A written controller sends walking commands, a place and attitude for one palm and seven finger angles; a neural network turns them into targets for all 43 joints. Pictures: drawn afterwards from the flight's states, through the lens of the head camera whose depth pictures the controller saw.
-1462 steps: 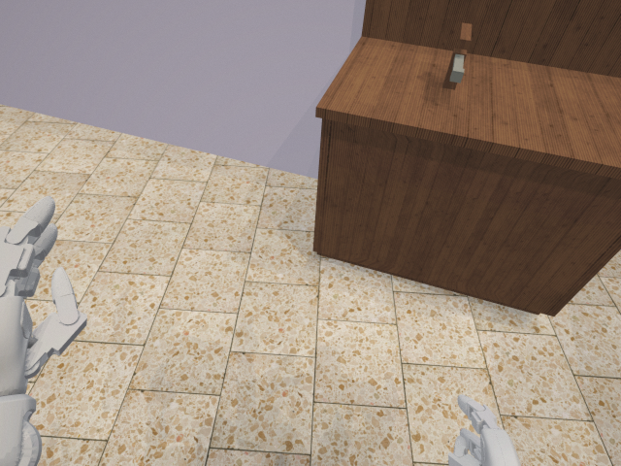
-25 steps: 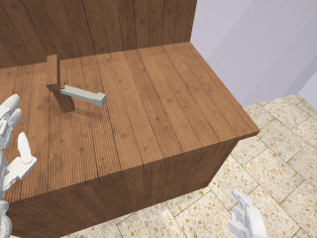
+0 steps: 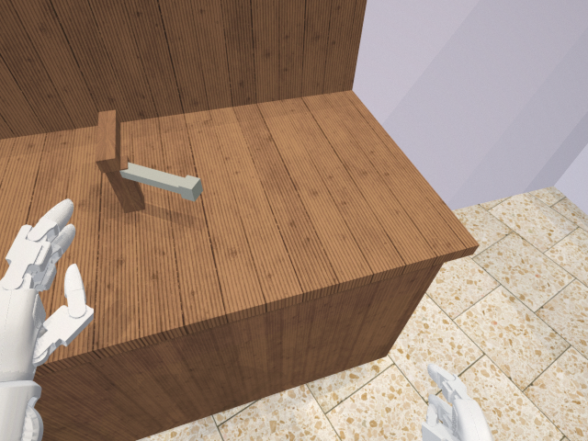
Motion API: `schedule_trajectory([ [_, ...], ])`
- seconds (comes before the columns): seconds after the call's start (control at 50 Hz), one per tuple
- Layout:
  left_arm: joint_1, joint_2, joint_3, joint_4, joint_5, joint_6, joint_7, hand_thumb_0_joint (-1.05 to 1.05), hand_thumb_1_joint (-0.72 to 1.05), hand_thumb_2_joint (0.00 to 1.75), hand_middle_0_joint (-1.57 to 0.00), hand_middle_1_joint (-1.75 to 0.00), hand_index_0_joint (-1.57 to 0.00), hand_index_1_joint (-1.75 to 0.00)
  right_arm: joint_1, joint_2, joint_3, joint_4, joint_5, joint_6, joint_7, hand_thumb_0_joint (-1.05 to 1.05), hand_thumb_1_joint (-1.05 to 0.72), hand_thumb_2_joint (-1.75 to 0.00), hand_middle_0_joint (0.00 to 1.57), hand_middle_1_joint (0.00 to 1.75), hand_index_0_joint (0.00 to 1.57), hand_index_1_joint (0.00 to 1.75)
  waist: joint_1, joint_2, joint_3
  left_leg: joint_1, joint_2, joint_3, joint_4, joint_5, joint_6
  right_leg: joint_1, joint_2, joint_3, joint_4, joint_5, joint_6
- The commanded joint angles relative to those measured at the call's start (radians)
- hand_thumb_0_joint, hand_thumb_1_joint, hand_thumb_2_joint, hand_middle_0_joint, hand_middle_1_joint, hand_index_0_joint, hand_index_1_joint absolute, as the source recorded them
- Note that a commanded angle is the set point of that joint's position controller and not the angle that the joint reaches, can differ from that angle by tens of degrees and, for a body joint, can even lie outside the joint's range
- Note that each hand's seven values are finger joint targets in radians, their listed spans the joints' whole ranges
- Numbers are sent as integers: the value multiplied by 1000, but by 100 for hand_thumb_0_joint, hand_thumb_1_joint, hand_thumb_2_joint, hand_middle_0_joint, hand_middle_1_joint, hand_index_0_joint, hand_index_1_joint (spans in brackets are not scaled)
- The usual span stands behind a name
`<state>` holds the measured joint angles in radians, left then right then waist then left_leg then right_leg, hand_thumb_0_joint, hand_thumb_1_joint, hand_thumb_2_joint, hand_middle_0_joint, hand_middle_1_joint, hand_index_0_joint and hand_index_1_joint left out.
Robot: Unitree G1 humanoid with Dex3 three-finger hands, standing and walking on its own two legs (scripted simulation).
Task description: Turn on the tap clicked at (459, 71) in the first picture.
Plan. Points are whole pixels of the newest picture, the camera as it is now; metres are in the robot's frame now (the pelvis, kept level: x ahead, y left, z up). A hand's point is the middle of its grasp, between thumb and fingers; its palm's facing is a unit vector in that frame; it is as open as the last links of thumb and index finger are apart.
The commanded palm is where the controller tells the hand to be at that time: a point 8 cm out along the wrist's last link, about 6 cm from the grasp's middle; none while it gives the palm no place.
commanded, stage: come to a stop and stand still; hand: left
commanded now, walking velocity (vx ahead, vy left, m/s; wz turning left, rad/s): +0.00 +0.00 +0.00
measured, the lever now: (191, 188) +0.47 +0.21 +0.06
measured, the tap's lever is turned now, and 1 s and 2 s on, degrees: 53 53 53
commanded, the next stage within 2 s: look again from close up in 0.56 s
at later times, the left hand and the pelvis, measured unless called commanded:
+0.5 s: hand (67, 287) +0.23 +0.26 +0.15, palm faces +0.38 -0.85 -0.36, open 7.4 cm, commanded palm +0.17 +0.29 +0.18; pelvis +0.01 +0.01 +0.00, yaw +0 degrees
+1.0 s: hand (62, 279) +0.23 +0.26 +0.16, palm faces +0.39 -0.85 -0.35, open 7.4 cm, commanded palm +0.17 +0.29 +0.18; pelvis +0.02 +0.01 +0.00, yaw +1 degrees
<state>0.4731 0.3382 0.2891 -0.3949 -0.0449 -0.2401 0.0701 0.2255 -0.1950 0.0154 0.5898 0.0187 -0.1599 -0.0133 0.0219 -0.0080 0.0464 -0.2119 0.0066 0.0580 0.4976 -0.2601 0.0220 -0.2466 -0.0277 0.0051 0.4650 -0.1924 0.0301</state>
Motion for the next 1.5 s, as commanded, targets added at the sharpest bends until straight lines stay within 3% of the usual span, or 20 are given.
schedule_trajectory([
  [0.0, -263, 235, 214, -248, -10, -76, 48, 0, 90, 90, -20, -30, -20, -30, -112, -116, -45, -166, -3, -59, -32, 0, -90, -90, 20, 30, 20, 30, 5, 55, -73, -46, 37, -68, -127, -88, 9, 35, -38, 90, -133, -93, -50],
  [0.04, -308, 226, 189, -306, -5, -82, 48, 0, 90, 90, -20, -30, -20, -30, -126, -113, -41, -163, -2, -71, -33, 0, -90, -90, 20, 30, 20, 30, 6, 128, -84, -25, 44, -69, -144, -87, 9, 53, -24, 78, -120, -53, -48],
  [0.16, -200, 124, 104, -224, 10, -69, 46, 0, 90, 90, -20, -30, -20, -30, -92, -124, -48, -140, -7, -88, -15, 0, -90, -90, 20, 30, 20, 30, 11, 90, -115, -25, 48, -63, -152, -7, -2, 122, -5, 34, -102, 34, -38],
  [0.22, -140, 138, 131, -173, 12, -56, 45, 0, 90, 90, -20, -30, -20, -30, -83, -129, -54, -143, -7, -73, -10, 0, -90, -90, 20, 30, 20, 30, 13, 24, -95, -54, 51, -65, -151, 29, -9, 131, -5, 37, -104, 71, -35],
  [0.32, -134, 179, 182, -186, 1, -53, 40, 0, 90, 90, -20, -30, -20, -30, -97, -125, -54, -161, -5, -47, -14, 0, -90, -90, 20, 30, 20, 30, 9, 0, -89, -68, 48, -62, -152, 47, -12, 146, -6, 31, -116, 98, -32],
  [0.34, -141, 210, 209, -224, 1, -52, 43, 0, 90, 90, -20, -30, -20, -30, -115, -122, -50, -164, -3, -45, -17, 0, -90, -90, 20, 30, 20, 30, 9, 15, -98, -52, 45, -58, -151, 76, -14, 152, -3, 20, -114, 130, -31],
  [0.5, -142, 184, 172, -335, -3, -57, 47, 0, 90, 90, -20, -30, -20, -30, -104, -125, -57, -166, -7, -55, -17, 0, -90, -90, 20, 30, 20, 30, 10, 99, -175, 18, 48, -59, -122, 206, -15, 197, -8, 10, -72, 255, -33],
  [0.7, -111, 162, 163, -262, -3, -36, 45, 0, 90, 90, -20, -30, -20, -30, -104, -126, -62, -161, -3, -27, -17, 0, -90, -90, 20, 30, 20, 30, 4, 56, -140, 3, 62, -65, -138, 228, -25, 188, -6, -4, -74, 254, -29],
  [1.04, -114, 180, 173, -291, -3, -23, 54, 0, 90, 90, -20, -30, -20, -30, -125, -123, -57, -168, 0, -10, -25, 0, -90, -90, 20, 30, 20, 30, 3, 68, -135, 0, 54, -70, -150, 172, -23, 184, -10, 5, -96, 227, -33],
  [1.06, -1161, 963, 729, -528, 168, -126, 48, 0, 90, 90, -20, -30, -20, -30, 8, -147, -49, -136, -75, -53, -17, 0, -90, -90, 20, 30, 20, 30, 20, -5, -28, -137, 91, -53, -10, 289, 8, 54, -31, 32, -94, 202, -52],
  [1.08, -526, 321, 324, 107, 56, -83, 3, 0, 90, 90, -20, -30, -20, -30, -79, -31, -20, -76, -29, -54, -15, 0, -90, -90, 20, 30, 20, 30, 10, -14, -211, 40, 34, -67, -89, 314, 0, 74, -65, 47, -58, 246, -92],
  [1.1, -276, 254, 247, -31, 18, -80, 14, 0, 90, 90, -20, -30, -20, -30, -64, -101, -64, -146, -19, -64, -16, 0, -90, -90, 20, 30, 20, 30, 35, 60, -162, 62, 49, -59, -70, 334, -20, 130, -47, 105, -98, 334, -79],
  [1.14, -178, 69, 81, -91, -11, -67, 7, 0, 90, 90, -20, -30, -20, -30, -82, -118, -73, -155, 7, -72, 7, 0, -90, -90, 20, 30, 20, 30, 11, 226, -247, 134, 58, -46, -80, 408, -10, 144, -45, 47, -13, 301, -69],
  [1.16, -153, 112, 90, -178, -6, -69, 12, 0, 90, 90, -20, -30, -20, -30, -68, -136, -75, -162, -2, -68, 21, 0, -90, -90, 20, 30, 20, 30, 19, 230, -257, 125, 82, -57, -73, 453, -6, 147, -39, 27, -3, 272, -59],
  [1.2, -86, 116, 70, -240, -5, -67, 17, 0, 90, 90, -20, -30, -20, -30, -84, -132, -67, -172, -1, -64, 35, 0, -90, -90, 20, 30, 20, 30, 23, 128, -225, 25, 90, -69, -85, 375, -6, 181, -31, 9, -6, 227, -47],
  [1.26, -39, 191, 163, -240, -8, -59, 40, 0, 90, 90, -20, -30, -20, -30, -106, -130, -60, -183, 6, -54, 21, 0, -90, -90, 20, 30, 20, 30, 19, -35, -183, -48, 75, -74, -107, 221, -7, 185, -21, -20, -19, 177, -33],
  [1.3, -66, 247, 244, -223, -18, -63, 48, 0, 90, 90, -20, -30, -20, -30, -112, -128, -60, -186, 4, -48, -2, 0, -90, -90, 20, 30, 20, 30, 15, -85, -154, -64, 62, -79, -112, 111, -8, 160, -30, 7, -50, 129, -35],
  [1.34, -125, 306, 302, -257, -21, -69, 56, 0, 90, 90, -20, -30, -20, -30, -125, -128, -55, -183, 5, -40, -22, 0, -90, -90, 20, 30, 20, 30, 7, -28, -126, -55, 51, -80, -124, 57, -4, 122, -35, 26, -63, 89, -41],
  [1.4, -181, 239, 240, -217, -21, -74, 48, 0, 90, 90, -20, -30, -20, -30, -115, -116, -47, -174, 2, -46, -35, 0, -90, -90, 20, 30, 20, 30, 8, 75, -92, -69, 51, -74, -138, -27, 5, 98, -35, 48, -87, 20, -42],
  [1.48, -244, 161, 139, -210, -4, -79, 42, 0, 90, 90, -20, -30, -20, -30, -101, -121, -43, -154, -4, -73, -32, 0, -90, -90, 20, 30, 20, 30, 7, 67, -67, -64, 42, -69, -147, -119, 7, 71, -26, 60, -140, -86, -42],
])
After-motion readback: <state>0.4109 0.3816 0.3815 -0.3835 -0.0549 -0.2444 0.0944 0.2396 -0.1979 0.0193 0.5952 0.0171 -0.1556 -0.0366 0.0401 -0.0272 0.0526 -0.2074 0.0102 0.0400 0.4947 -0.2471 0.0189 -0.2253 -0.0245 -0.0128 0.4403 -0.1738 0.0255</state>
